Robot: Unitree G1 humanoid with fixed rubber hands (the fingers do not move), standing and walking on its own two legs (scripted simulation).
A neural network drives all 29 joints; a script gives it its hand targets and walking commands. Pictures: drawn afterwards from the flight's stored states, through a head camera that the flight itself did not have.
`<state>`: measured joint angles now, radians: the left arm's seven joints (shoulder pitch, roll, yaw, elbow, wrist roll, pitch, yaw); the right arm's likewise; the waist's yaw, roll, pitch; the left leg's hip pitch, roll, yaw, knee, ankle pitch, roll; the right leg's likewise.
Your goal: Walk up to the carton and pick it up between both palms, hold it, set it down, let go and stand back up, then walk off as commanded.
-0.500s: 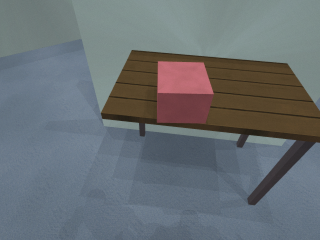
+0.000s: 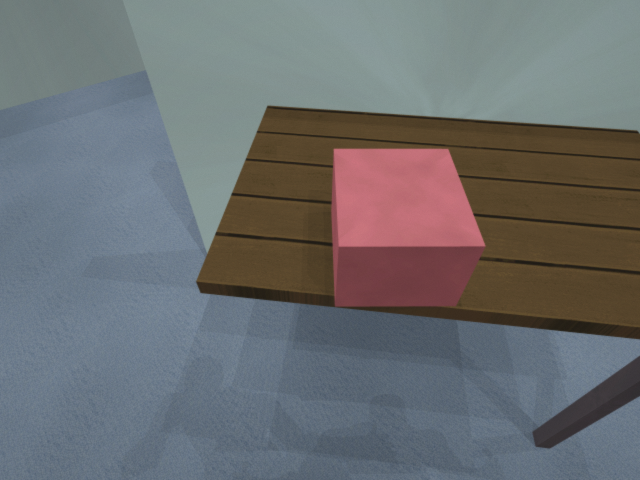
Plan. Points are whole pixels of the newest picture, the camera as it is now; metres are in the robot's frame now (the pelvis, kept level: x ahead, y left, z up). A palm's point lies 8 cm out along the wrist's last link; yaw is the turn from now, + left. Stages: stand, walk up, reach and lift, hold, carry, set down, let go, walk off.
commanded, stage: walk up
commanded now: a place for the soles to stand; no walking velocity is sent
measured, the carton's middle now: (393, 225) +0.49 -0.08 +0.03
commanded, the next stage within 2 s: none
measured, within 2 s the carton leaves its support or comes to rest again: neither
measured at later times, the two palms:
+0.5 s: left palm (81, 443) +0.19 +0.36 -0.10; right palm (555, 479) +0.17 -0.27 -0.11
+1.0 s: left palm (90, 440) +0.20 +0.35 -0.10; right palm out of the picture +0.12 -0.31 -0.06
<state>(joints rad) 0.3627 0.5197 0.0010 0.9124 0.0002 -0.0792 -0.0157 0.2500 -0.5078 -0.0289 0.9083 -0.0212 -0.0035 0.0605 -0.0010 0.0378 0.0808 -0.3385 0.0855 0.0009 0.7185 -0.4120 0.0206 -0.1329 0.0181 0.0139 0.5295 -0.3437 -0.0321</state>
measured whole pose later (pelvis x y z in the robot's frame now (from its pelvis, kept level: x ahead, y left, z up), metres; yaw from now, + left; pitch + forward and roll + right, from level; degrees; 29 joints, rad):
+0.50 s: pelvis +0.12 +0.04 +0.00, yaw -2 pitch -2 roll -1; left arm 0.25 0.42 0.00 0.87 0.00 -0.04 0.00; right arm 0.24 -0.40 -0.03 0.90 -0.02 0.00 0.01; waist 0.00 0.03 0.12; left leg -0.21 -0.02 0.06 0.81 -0.42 0.05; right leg -0.37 0.05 0.02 0.60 -0.20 -0.02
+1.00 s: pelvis +0.08 +0.04 +0.01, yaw -5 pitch -2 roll -3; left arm 0.20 0.45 0.00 0.83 0.00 0.03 0.01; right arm 0.23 -0.46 -0.03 0.90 -0.02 -0.02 -0.01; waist 0.00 -0.03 0.08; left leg -0.25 0.06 0.07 0.58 -0.30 0.04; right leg -0.32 0.06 0.04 0.77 -0.41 -0.03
